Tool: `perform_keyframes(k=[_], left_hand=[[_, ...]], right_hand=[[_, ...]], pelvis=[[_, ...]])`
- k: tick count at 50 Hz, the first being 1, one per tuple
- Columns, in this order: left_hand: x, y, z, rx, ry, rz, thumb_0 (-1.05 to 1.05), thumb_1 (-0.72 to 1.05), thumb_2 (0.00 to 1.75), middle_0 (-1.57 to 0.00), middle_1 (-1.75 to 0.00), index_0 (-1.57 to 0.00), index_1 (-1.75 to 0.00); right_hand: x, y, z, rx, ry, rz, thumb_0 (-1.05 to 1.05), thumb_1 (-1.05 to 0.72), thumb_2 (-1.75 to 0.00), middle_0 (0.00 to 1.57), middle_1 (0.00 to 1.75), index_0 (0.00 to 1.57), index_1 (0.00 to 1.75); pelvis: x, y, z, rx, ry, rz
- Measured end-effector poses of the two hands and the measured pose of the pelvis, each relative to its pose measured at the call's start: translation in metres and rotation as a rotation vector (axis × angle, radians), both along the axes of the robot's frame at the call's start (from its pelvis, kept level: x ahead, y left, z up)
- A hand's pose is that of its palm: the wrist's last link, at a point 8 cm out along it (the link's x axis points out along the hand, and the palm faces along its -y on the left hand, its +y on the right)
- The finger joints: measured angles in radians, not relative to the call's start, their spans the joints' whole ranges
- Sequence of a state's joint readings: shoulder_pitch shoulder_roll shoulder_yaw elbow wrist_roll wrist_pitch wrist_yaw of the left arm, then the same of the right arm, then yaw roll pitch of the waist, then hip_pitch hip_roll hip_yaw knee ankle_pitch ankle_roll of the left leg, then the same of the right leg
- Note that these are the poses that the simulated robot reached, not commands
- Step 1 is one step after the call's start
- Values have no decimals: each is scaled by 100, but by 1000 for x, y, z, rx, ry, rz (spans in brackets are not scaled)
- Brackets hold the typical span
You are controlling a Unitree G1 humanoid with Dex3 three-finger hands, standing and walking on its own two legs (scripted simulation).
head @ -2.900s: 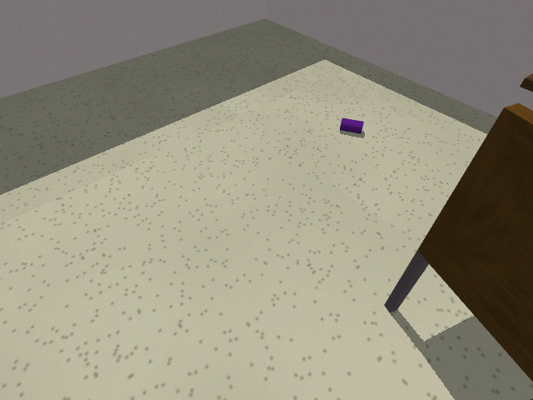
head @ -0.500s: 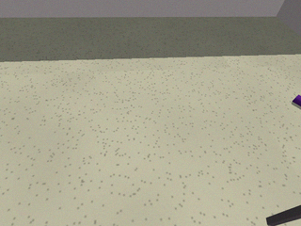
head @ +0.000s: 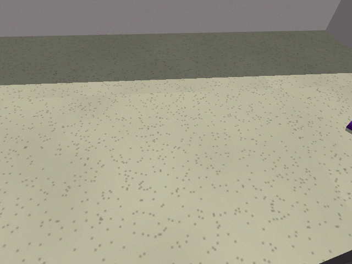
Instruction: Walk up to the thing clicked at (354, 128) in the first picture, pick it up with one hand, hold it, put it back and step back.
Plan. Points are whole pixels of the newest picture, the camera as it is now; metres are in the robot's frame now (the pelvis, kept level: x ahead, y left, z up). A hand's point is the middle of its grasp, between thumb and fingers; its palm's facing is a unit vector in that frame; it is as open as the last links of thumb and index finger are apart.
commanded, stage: walk up
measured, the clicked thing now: out of the picture +1.21 -1.45 -0.73
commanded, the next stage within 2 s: stand in 0.08 s
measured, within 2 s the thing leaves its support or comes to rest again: neither
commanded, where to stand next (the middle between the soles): +0.08 -0.01 m, yaw -3 degrees
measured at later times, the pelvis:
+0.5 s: pelvis +0.01 -0.01 +0.01, yaw -1 degrees
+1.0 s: pelvis +0.01 -0.01 +0.01, yaw -1 degrees
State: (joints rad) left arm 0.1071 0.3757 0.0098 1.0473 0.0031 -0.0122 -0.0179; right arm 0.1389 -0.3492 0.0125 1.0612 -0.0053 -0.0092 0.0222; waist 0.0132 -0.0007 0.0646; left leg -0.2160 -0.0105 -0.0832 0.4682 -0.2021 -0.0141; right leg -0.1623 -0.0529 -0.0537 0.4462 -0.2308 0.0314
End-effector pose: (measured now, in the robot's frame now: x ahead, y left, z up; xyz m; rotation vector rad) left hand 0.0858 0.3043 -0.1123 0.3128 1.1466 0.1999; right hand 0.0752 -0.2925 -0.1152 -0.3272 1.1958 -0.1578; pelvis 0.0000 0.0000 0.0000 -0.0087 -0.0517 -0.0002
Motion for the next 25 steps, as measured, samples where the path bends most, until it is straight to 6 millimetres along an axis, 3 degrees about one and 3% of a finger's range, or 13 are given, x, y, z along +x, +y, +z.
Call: perform_keyframes(k=[25], left_hand=[[-10,-14,1,3,103,11,1,90,90,-20,-30,-21,-30]], right_hand=[[11,-14,2,-1,14,-38,0,-91,-90,21,30,20,30]], pelvis=[[10,-10,7,7,6,-18]])
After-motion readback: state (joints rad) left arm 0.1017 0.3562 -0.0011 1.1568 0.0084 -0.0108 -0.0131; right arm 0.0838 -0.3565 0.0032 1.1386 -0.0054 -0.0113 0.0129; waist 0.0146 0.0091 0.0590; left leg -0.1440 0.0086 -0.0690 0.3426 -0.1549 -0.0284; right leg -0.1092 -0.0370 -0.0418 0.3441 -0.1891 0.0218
